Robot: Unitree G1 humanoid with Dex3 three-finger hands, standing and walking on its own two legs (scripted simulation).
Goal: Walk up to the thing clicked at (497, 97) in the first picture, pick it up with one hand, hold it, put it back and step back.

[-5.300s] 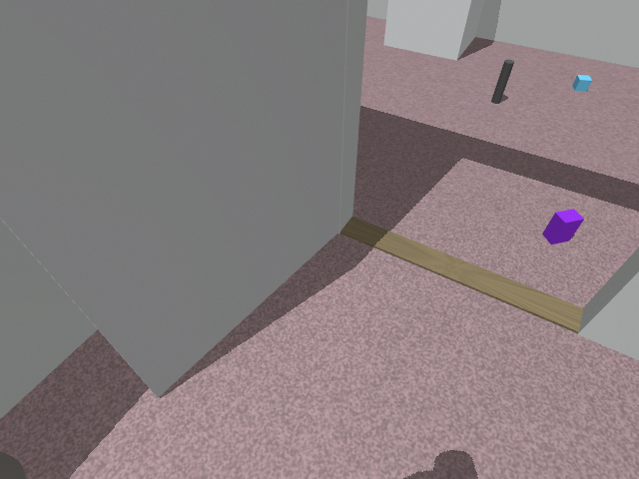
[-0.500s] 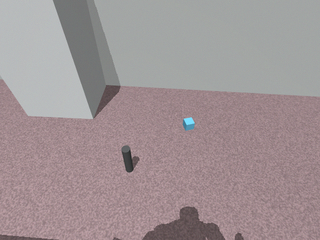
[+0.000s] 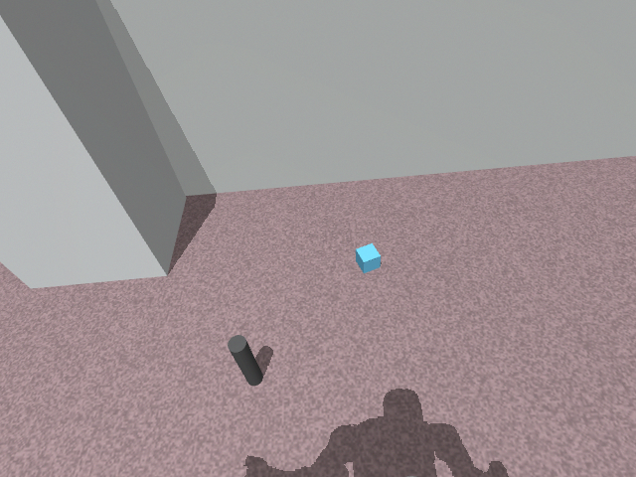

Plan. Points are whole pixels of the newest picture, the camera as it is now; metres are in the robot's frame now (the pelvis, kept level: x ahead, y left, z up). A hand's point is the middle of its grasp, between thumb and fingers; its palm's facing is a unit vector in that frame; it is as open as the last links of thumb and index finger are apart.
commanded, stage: walk up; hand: left
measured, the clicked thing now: (246, 362) +0.56 +0.28 -0.63
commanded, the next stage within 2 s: none
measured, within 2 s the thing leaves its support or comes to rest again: neither
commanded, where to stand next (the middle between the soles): +0.18 +0.01 m, yaw +1 degrees
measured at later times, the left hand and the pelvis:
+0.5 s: hand out of the picture +0.14 +0.30 -0.16, palm faces +0.00 -0.94 -0.34, open 7.4 cm; pelvis +0.09 +0.03 +0.00, yaw +1 degrees
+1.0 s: hand out of the picture +0.15 +0.30 -0.13, palm faces +0.00 -0.92 -0.40, open 7.4 cm; pelvis +0.12 +0.03 +0.01, yaw +1 degrees
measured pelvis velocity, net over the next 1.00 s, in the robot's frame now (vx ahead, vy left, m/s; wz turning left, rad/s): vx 0.12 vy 0.03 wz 0.01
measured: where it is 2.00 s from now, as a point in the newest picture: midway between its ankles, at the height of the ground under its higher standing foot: outside the picture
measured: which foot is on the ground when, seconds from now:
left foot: down 0.00-0.00, up 0.02-0.38, down 0.40-1.00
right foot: down 0.00-0.42, up 0.44-0.72, down 0.74-1.00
